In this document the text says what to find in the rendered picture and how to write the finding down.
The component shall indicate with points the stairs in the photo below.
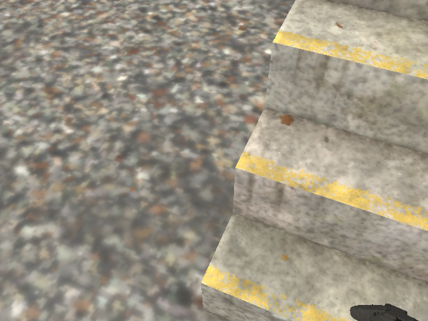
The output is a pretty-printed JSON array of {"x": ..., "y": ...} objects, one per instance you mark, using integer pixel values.
[{"x": 330, "y": 205}]

